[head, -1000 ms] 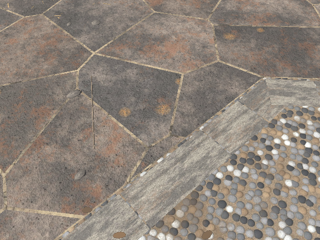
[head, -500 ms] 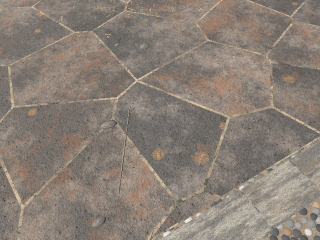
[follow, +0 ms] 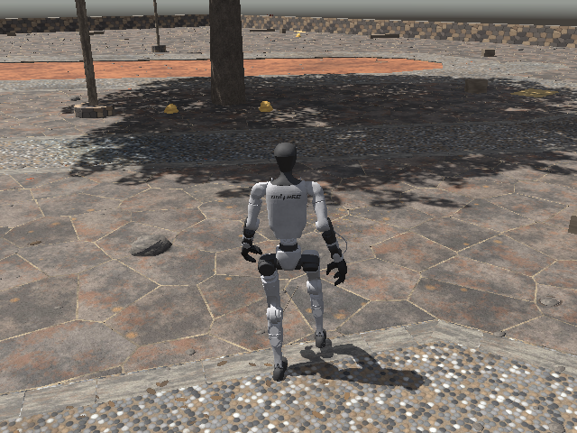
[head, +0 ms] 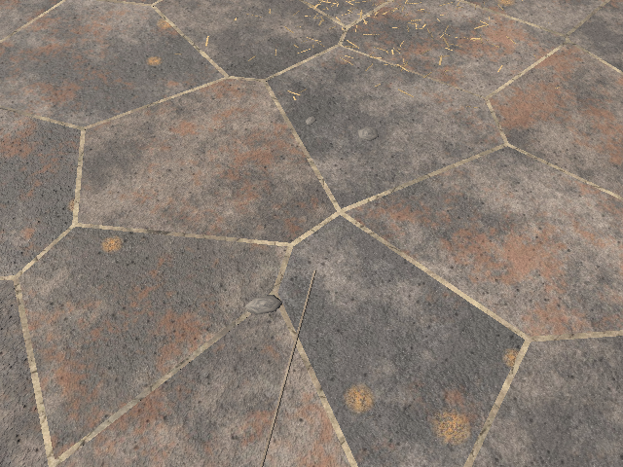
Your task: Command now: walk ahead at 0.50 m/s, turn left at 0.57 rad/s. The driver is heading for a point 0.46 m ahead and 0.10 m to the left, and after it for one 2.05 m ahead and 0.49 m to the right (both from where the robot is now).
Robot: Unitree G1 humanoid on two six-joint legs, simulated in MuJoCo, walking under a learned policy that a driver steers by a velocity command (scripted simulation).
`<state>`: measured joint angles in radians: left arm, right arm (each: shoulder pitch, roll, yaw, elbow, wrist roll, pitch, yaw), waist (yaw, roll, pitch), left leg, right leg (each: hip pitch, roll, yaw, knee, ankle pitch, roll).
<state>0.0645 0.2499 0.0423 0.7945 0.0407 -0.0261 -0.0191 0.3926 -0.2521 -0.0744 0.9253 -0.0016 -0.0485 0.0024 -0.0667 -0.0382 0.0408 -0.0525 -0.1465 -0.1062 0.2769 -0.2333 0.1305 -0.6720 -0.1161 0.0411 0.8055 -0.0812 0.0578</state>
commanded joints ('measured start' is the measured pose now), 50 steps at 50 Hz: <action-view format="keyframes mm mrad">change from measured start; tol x32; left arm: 1 -141 66 4 -109 -6 -18 -5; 9 332 251 39 -55 15 -79 48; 50 99 105 25 -138 -6 37 -2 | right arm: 1 81 -155 -32 -41 -6 -6 -9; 50 -85 -185 -23 -241 -29 51 13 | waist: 1 -27 103 5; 10 82 -278 -499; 30 71 -110 -88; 33 87 391 -80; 50 21 161 -41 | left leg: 1 56 252 -208 -25 433 105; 7 14 191 -215 293 831 -18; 10 -419 -49 -8 1026 -447 -87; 11 -452 48 -17 1083 -349 -86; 31 -153 126 176 231 -50 -86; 34 -45 531 -391 43 485 171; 50 -119 304 -330 -61 -281 119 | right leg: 1 -40 55 -38 -93 50 -4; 7 393 165 -41 -342 33 -83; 10 1002 -432 551 -314 814 -318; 15 491 -174 95 -475 503 -245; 28 442 -214 -107 -484 44 -230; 33 88 40 -274 98 -562 5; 50 208 108 -50 -94 -319 -50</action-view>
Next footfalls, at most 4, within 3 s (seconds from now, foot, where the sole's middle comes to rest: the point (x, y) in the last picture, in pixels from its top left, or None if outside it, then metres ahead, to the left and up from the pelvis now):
0.16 right None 0.29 -0.13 -0.78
0.64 left None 0.20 0.09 -0.78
1.10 right None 0.32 -0.06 -0.78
1.50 left None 0.36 0.19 -0.78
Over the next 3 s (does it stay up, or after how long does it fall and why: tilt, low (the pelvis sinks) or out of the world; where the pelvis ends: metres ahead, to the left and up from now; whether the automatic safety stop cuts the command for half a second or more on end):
stays up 0.30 0.06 -0.01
